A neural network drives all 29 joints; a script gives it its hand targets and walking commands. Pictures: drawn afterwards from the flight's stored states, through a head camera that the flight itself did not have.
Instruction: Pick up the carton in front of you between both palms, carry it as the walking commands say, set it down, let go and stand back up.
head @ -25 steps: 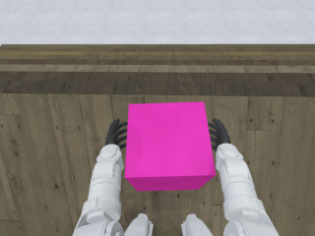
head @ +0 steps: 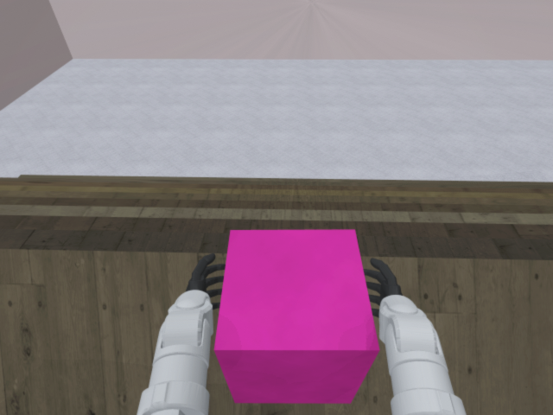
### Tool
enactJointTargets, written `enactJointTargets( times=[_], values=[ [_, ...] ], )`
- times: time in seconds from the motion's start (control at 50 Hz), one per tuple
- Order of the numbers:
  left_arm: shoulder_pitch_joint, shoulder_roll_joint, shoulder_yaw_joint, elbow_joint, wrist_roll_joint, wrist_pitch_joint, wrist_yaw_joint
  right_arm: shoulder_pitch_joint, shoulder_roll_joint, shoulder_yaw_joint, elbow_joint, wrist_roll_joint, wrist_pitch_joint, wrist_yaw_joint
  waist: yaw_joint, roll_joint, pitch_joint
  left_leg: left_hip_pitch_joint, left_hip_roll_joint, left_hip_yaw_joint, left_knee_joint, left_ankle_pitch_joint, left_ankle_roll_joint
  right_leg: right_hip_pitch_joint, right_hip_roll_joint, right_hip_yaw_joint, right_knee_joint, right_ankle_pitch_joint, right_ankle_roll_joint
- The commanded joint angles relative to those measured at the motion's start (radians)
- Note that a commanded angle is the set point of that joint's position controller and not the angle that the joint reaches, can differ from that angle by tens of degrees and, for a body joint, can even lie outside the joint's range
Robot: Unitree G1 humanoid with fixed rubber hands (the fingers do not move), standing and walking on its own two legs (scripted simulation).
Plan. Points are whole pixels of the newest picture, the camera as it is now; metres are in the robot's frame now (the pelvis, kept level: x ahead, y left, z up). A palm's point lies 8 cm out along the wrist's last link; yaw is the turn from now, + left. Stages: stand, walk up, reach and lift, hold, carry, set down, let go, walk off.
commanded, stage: reach and lift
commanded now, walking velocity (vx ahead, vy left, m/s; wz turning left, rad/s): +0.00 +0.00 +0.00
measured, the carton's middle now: (292, 319) +0.30 +0.00 -0.06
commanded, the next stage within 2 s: hold in 0.88 s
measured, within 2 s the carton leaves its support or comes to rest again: neither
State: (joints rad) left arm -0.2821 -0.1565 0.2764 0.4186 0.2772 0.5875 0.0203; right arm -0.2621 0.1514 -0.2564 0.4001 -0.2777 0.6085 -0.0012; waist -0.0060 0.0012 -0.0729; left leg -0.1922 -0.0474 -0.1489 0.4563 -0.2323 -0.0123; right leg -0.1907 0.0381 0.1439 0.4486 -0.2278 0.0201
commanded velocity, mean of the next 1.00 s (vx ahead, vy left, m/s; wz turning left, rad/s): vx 0.00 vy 0.00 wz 0.00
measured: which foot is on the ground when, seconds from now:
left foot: down 0.00-1.00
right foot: down 0.00-1.00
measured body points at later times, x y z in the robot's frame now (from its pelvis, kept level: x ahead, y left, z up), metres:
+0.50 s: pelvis +0.00 +0.00 +0.00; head -0.03 +0.00 +0.45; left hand +0.31 +0.15 +0.03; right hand +0.30 -0.15 +0.02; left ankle +0.01 +0.13 -0.74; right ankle +0.01 -0.14 -0.74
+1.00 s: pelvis +0.01 +0.00 +0.01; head -0.04 +0.00 +0.45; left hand +0.30 +0.15 +0.05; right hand +0.30 -0.15 +0.04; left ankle +0.01 +0.13 -0.74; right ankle +0.01 -0.13 -0.74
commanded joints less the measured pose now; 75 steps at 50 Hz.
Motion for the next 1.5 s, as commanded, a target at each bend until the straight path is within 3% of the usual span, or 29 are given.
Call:
enactJointTargets(
  times=[0.0, 0.18, 0.58, 0.84, 0.94, 1.08, 1.24, 1.48],
  values=[
    [-0.478, -0.991, -0.508, 0.041, -0.205, 0.002, -0.272, -0.543, 0.946, 0.503, -0.005, 0.209, -0.027, 0.259, 0.003, 0.010, -0.107, 0.021, -0.043, 0.075, -0.085, 0.046, 0.000, 0.039, 0.056, -0.083, -0.072, 0.038, -0.017],
    [-0.568, -1.008, -0.524, 0.028, -0.213, 0.001, -0.282, -0.632, 0.970, 0.522, -0.018, 0.217, -0.027, 0.264, 0.002, 0.001, -0.180, 0.057, -0.045, 0.082, -0.073, 0.051, 0.000, 0.072, 0.056, -0.084, -0.065, 0.045, -0.012],
    [-0.452, -0.964, -0.555, -0.075, -0.232, 0.042, -0.277, -0.507, 0.955, 0.557, -0.114, 0.243, 0.018, 0.249, 0.003, -0.004, -0.199, 0.134, -0.058, 0.082, -0.111, 0.232, -0.010, 0.164, 0.060, -0.078, -0.102, 0.240, 0.004],
    [-0.429, -0.958, -0.574, -0.129, -0.248, 0.075, -0.272, -0.482, 0.938, 0.569, -0.166, 0.255, 0.050, 0.249, 0.001, 0.002, -0.175, 0.158, -0.058, 0.075, -0.127, 0.258, -0.014, 0.178, 0.064, -0.077, -0.117, 0.250, 0.002],
    [-0.430, -0.969, -0.641, -0.219, -0.290, 0.104, -0.266, -0.490, 0.946, 0.644, -0.258, 0.301, 0.078, 0.246, 0.006, 0.002, -0.223, 0.203, -0.057, 0.068, -0.132, 0.326, -0.016, 0.215, 0.066, -0.074, -0.125, 0.311, 0.006],
    [-0.424, -0.915, -0.569, -0.168, -0.249, 0.153, -0.265, -0.476, 0.893, 0.564, -0.200, 0.255, 0.125, 0.243, 0.004, 0.003, -0.076, 0.152, -0.051, 0.081, -0.165, 0.155, -0.014, 0.169, 0.060, -0.079, -0.155, 0.143, -0.004],
    [-0.515, -0.947, -0.577, -0.160, -0.258, 0.139, -0.277, -0.569, 0.931, 0.574, -0.193, 0.266, 0.113, 0.255, 0.005, 0.003, -0.129, 0.153, -0.049, 0.083, -0.149, 0.128, -0.009, 0.176, 0.057, -0.083, -0.141, 0.122, -0.004],
    [-0.528, -0.942, -0.557, -0.130, -0.245, 0.136, -0.280, -0.577, 0.933, 0.555, -0.160, 0.253, 0.111, 0.254, 0.005, 0.000, -0.129, 0.154, -0.048, 0.085, -0.150, 0.119, -0.006, 0.175, 0.055, -0.083, -0.143, 0.120, -0.003]
  ],
)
